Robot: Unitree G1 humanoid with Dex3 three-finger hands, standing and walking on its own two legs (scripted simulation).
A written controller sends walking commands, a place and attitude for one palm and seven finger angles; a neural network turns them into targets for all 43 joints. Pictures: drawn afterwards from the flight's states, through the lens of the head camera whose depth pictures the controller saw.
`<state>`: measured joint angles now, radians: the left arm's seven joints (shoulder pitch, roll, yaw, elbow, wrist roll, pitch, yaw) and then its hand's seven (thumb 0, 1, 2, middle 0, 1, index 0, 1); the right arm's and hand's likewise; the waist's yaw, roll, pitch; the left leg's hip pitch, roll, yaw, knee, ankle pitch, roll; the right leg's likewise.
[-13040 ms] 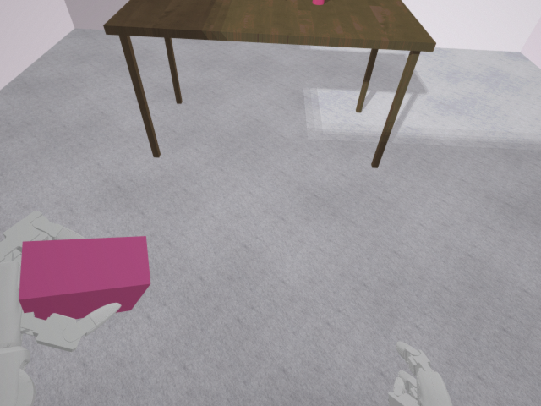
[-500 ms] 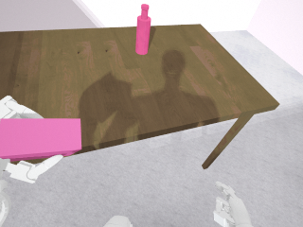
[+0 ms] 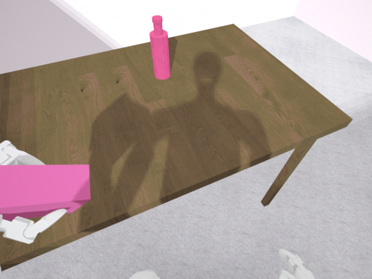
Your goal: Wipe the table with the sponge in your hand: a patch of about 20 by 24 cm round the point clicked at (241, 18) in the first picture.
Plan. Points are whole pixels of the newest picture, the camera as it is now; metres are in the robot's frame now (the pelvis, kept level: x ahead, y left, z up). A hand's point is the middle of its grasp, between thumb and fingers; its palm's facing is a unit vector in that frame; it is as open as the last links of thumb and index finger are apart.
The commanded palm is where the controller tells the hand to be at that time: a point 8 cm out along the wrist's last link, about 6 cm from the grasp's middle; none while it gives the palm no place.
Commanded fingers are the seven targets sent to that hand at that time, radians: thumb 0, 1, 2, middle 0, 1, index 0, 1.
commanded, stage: shuffle to correct the standing spot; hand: left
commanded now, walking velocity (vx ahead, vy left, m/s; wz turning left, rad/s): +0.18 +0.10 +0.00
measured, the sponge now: (54, 192) +0.22 +0.23 +0.14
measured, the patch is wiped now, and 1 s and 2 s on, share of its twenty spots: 0.00 0.00 0.00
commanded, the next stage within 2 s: come to a stop and stand still in 0.16 s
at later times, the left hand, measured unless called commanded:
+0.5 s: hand (41, 155) +0.27 +0.26 +0.16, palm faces +0.48 -0.77 -0.43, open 9.8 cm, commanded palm +0.22 +0.28 +0.18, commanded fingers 0.00 0.10 1.30 -1.20 -1.60 -1.20 -1.60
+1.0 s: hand (4, 126) +0.30 +0.31 +0.20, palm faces +0.51 -0.75 -0.42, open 9.8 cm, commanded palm +0.22 +0.30 +0.18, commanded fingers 0.00 0.10 1.30 -1.20 -1.60 -1.20 -1.60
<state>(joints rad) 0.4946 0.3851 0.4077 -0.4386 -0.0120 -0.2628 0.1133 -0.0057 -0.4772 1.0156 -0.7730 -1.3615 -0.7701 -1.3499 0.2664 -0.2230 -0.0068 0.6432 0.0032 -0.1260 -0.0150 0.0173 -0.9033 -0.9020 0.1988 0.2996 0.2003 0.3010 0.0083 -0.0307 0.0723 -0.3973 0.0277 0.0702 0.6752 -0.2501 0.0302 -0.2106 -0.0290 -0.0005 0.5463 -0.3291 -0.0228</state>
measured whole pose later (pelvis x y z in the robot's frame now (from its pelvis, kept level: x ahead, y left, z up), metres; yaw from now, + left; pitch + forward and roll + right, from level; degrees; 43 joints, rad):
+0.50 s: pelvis +0.06 +0.00 +0.01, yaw +0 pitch -1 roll +4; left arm 0.41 0.32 0.39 -0.38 -0.03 -0.20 0.15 -0.01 -0.48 1.02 -0.78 -1.36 -0.77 -1.35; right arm 0.19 -0.21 0.02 0.63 0.00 -0.14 -0.03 0.02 -0.90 -0.90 0.20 0.30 0.20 0.30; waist 0.04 -0.03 0.09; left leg -0.40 0.01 0.08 0.80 -0.35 0.01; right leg -0.23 -0.03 -0.07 0.50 -0.26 -0.08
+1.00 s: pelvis +0.06 +0.02 -0.01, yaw +0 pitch +0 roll -1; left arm 0.20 0.51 0.46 -0.34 -0.05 -0.22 0.12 -0.01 -0.48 1.02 -0.78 -1.36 -0.78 -1.34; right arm 0.24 -0.23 0.06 0.61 0.01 -0.15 -0.04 0.02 -0.90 -0.90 0.20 0.30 0.20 0.30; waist 0.07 -0.01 0.05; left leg -0.34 0.06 -0.02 0.58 -0.24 -0.01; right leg -0.25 0.05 -0.10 0.52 -0.26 -0.06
